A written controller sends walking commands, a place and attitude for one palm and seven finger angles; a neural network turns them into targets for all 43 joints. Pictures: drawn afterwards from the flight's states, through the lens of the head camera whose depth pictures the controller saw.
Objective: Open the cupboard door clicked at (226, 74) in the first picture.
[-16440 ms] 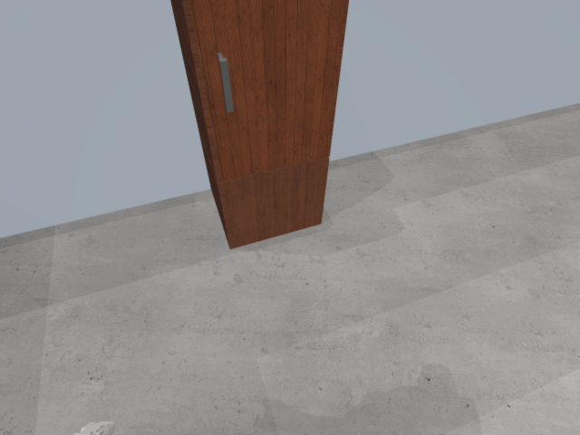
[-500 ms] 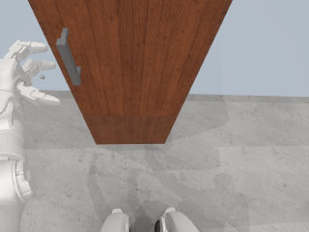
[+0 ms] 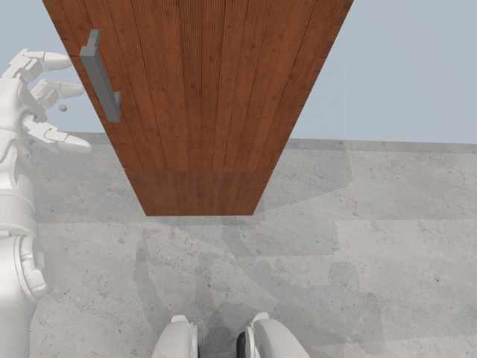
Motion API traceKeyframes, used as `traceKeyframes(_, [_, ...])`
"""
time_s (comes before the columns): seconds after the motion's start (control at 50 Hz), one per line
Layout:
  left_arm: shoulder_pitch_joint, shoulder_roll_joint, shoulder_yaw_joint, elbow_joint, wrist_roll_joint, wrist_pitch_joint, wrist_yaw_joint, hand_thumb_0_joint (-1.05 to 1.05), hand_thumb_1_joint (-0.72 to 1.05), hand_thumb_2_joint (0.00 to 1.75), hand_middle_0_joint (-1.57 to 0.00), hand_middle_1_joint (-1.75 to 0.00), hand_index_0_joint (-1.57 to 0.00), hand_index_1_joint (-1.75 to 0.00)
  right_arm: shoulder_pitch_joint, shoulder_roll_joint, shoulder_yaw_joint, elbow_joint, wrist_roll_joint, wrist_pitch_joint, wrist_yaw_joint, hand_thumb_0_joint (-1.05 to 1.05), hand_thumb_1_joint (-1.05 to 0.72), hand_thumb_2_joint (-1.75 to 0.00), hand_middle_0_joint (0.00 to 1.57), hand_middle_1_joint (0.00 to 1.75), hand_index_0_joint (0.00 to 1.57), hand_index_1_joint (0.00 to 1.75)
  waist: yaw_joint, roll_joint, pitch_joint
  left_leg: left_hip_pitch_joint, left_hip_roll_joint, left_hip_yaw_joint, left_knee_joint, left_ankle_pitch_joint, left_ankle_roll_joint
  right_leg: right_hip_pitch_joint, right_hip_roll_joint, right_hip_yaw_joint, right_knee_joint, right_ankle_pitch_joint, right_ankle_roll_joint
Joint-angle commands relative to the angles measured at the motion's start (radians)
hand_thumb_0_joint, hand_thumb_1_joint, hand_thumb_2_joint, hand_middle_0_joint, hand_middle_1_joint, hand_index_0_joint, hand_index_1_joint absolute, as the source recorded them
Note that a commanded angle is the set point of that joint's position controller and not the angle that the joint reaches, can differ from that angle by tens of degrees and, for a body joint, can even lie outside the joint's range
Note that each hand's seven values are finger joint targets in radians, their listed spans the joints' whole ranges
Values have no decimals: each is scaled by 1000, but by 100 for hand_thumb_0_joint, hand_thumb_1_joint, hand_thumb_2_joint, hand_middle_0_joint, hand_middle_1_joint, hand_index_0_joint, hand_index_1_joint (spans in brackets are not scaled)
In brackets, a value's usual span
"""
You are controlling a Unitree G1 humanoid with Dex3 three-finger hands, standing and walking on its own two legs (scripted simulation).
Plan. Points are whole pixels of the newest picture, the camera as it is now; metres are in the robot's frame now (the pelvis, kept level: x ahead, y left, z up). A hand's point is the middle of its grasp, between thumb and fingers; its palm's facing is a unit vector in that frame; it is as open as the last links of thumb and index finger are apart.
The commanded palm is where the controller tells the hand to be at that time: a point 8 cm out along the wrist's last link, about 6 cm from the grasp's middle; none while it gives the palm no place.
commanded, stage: slide the fingers in behind the handle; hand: left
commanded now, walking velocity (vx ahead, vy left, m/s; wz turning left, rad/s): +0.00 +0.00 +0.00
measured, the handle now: (105, 79) +0.54 +0.20 +0.08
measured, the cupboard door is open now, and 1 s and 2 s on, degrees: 0 0 1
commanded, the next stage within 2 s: close the thumb around the handle in 1.50 s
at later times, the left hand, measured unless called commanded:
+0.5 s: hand (91, 106) +0.49 +0.21 +0.08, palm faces -0.02 -1.00 +0.00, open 13.9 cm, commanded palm +0.47 +0.25 +0.08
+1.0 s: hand (118, 108) +0.49 +0.17 +0.08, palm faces +0.00 -1.00 -0.01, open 14.0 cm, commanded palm +0.46 +0.22 +0.08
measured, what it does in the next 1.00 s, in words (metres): stands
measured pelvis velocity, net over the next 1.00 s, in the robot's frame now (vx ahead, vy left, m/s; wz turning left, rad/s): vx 0.01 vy -0.01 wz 0.00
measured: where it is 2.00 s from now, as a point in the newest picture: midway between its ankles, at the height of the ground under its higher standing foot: outside the picture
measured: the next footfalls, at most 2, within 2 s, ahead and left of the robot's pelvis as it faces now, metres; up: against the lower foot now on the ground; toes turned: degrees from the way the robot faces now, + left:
none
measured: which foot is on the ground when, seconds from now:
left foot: down 0.00-1.00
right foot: down 0.00-1.00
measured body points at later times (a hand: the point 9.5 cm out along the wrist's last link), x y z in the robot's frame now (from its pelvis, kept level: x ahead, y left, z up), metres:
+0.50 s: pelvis +0.01 +0.00 +0.00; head +0.13 +0.02 +0.44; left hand +0.49 +0.27 +0.08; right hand +0.02 -0.26 -0.10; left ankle +0.01 +0.08 -0.67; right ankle +0.01 -0.12 -0.67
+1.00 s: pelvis +0.01 -0.01 +0.00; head +0.11 +0.01 +0.44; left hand +0.48 +0.23 +0.08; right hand +0.03 -0.27 -0.11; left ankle +0.01 +0.08 -0.67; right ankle +0.01 -0.12 -0.67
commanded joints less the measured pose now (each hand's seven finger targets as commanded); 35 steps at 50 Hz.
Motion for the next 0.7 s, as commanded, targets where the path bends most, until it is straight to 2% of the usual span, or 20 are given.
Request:
traceKeyframes(0.0, [-426,233,11,-197,-19,-53,11,0,-50,30,-30,-120,-30,-120,153,-196,-77,-50,-3,-17,-10,0,-90,-90,20,30,20,30,-14,160,-451,419,21,-75,-124,397,-25,99,5,25,-96,249,-10])
traceKeyframes(0.02, [-409,246,22,-194,-15,-47,19,0,-50,30,-30,-120,-30,-120,156,-198,-76,-55,-3,-16,-9,0,-90,-90,20,30,20,30,-5,155,-454,407,19,-75,-129,389,-25,113,5,23,-94,245,-11])
traceKeyframes(0.04, [-431,242,18,-222,-15,-54,27,0,-50,30,-30,-120,-30,-120,154,-195,-76,-58,-4,-17,-9,0,-90,-90,20,30,20,30,-3,189,-459,423,18,-77,-129,405,-28,103,6,22,-89,246,-16])
traceKeyframes(0.06, [-434,226,8,-224,-10,-54,35,0,-50,30,-30,-120,-30,-120,154,-192,-76,-57,-5,-17,-5,0,-90,-90,20,30,20,30,-5,189,-470,433,19,-76,-127,407,-28,100,6,22,-90,247,-13])
traceKeyframes(0.12, [-413,251,35,-232,-4,-60,60,0,-50,30,-30,-120,-30,-120,159,-191,-76,-61,-6,-17,-2,0,-90,-90,20,30,20,30,1,159,-472,404,17,-65,-127,407,-23,143,6,29,-92,270,-11])
traceKeyframes(0.16, [-402,237,36,-269,-3,-74,69,0,-50,30,-30,-120,-30,-120,160,-185,-80,-66,-9,-16,4,0,-90,-90,20,30,20,30,14,205,-515,454,18,-68,-125,475,-32,146,8,25,-84,304,-13])
traceKeyframes(0.18, [-382,230,35,-264,0,-74,73,0,-50,30,-30,-120,-30,-120,162,-185,-82,-66,-8,-13,5,0,-90,-90,20,30,20,30,13,180,-511,457,21,-68,-121,482,-31,143,9,25,-86,310,-12])
traceKeyframes(0.2, [-367,206,19,-236,-3,-66,75,0,-50,30,-30,-120,-30,-120,157,-182,-80,-66,-5,-11,7,0,-90,-90,20,30,20,30,4,156,-471,426,19,-60,-126,447,-27,146,9,27,-95,299,-9])
traceKeyframes(0.28, [-387,240,36,-234,5,-60,87,0,-50,30,-30,-120,-30,-120,156,-185,-77,-72,-4,-8,4,0,-90,-90,20,30,20,30,4,155,-447,383,15,-52,-134,411,-22,174,6,34,-95,303,-9])
traceKeyframes(0.34, [-379,162,-5,-304,-6,-85,89,0,-50,30,-30,-120,-30,-120,158,-173,-84,-76,-8,-13,10,0,-90,-90,20,30,20,30,7,187,-509,465,18,-59,-125,505,-28,165,10,28,-85,343,-13])
traceKeyframes(0.38, [-361,118,-26,-271,-15,-80,90,0,-50,30,-30,-120,-30,-120,157,-173,-88,-61,-6,-10,13,0,-90,-90,20,30,20,30,-5,147,-476,473,24,-65,-124,506,-32,137,11,22,-92,334,-8])
traceKeyframes(0.42, [-342,143,-5,-246,-15,-69,96,0,-50,30,-30,-120,-30,-120,154,-178,-88,-63,-4,-7,14,0,-90,-90,20,30,20,30,6,131,-444,422,18,-57,-134,451,-28,159,9,24,-96,316,-9])
traceKeyframes(0.48, [-377,97,-43,-245,-6,-66,111,0,-50,30,-30,-120,-30,-120,148,-171,-87,-61,-3,-10,14,0,-90,-90,20,30,20,30,-9,120,-429,413,15,-57,-132,415,-23,139,6,28,-99,297,-7])
traceKeyframes(0.5, [-383,123,-21,-246,-3,-69,119,0,-50,30,-30,-120,-30,-120,149,-173,-88,-59,-5,-11,12,0,-90,-90,20,30,20,30,-6,117,-426,402,14,-53,-132,408,-21,149,4,30,-100,300,-8])
traceKeyframes(0.54, [-400,146,-1,-280,-3,-86,130,0,-50,30,-30,-120,-30,-120,145,-170,-87,-65,-7,-16,12,0,-90,-90,20,30,20,30,3,135,-457,404,9,-51,-126,425,-21,177,4,36,-91,321,-11])
traceKeyframes(0.58, [-386,111,-25,-286,5,-100,134,0,-50,30,-30,-120,-30,-120,141,-163,-88,-63,-6,-18,15,0,-90,-90,20,30,20,30,8,151,-490,441,13,-59,-123,466,-29,166,4,31,-81,334,-12])
traceKeyframes(0.6, [-395,70,-59,-282,4,-99,135,0,-50,30,-30,-120,-30,-120,135,-160,-88,-60,-6,-19,18,0,-90,-90,20,30,20,30,-5,159,-472,447,14,-57,-121,456,-29,145,4,31,-86,324,-9])
traceKeyframes(0.64, [-401,86,-40,-261,0,-97,141,0,-50,30,-30,-120,-30,-120,142,-164,-87,-56,-8,-19,17,0,-90,-90,20,30,20,30,-7,128,-454,423,11,-57,-119,447,-24,157,5,31,-85,327,-11])
traceKeyframes(0.66, [-389,106,-26,-266,3,-95,144,0,-50,30,-30,-120,-30,-120,139,-167,-89,-57,-6,-18,16,0,-90,-90,20,30,20,30,2,127,-473,423,12,-55,-121,449,-25,170,4,34,-84,336,-9])
traceKeyframes(0.68, [-387,89,-39,-280,4,-94,145,0,-50,30,-30,-120,-30,-120,136,-163,-89,-62,-6,-18,17,0,-90,-90,20,30,20,30,5,149,-492,432,10,-53,-121,463,-26,176,2,35,-81,347,-9])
